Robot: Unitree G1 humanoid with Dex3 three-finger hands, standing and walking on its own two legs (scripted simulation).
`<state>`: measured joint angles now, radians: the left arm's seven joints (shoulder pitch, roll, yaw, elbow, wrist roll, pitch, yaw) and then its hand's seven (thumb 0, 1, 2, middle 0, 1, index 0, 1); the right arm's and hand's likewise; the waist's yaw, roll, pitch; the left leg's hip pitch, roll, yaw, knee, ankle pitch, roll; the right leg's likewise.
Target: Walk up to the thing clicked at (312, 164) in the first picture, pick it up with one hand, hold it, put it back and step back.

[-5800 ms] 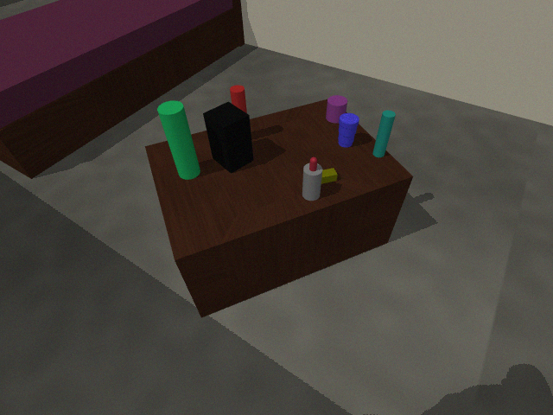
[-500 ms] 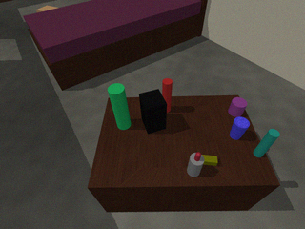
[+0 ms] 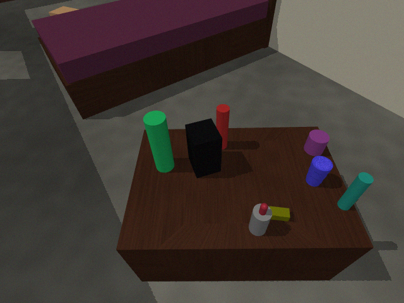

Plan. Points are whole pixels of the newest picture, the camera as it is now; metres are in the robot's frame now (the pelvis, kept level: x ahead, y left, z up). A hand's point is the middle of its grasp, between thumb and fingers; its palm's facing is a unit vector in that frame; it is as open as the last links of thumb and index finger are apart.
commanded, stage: stand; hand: right
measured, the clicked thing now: (260, 217) +0.43 -0.16 -0.29
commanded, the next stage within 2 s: go down in 0.66 s
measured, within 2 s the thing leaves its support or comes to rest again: neither
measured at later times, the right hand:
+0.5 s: hand out of the picture +0.08 -0.26 -0.16, palm faces -0.02 +0.94 -0.34, open 7.4 cm
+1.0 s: hand out of the picture +0.15 -0.24 -0.15, palm faces +0.06 +0.95 -0.31, open 10.9 cm
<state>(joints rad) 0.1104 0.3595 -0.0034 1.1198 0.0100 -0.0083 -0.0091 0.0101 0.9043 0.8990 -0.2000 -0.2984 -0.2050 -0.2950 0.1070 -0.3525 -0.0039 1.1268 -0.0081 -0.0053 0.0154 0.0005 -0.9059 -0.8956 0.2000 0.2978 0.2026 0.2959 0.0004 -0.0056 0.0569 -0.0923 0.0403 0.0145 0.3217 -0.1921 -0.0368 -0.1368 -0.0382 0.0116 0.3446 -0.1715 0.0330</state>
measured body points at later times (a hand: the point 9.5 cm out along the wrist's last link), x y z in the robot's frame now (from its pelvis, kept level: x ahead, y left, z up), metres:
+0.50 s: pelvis +0.00 +0.00 +0.00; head +0.02 +0.00 +0.45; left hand +0.08 +0.30 -0.13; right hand +0.08 -0.30 -0.13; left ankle -0.01 +0.14 -0.75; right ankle +0.01 -0.14 -0.75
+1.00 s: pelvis -0.02 +0.00 -0.01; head +0.03 +0.01 +0.43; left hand +0.16 +0.29 -0.12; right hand +0.15 -0.29 -0.13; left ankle -0.01 +0.14 -0.75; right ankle +0.01 -0.14 -0.75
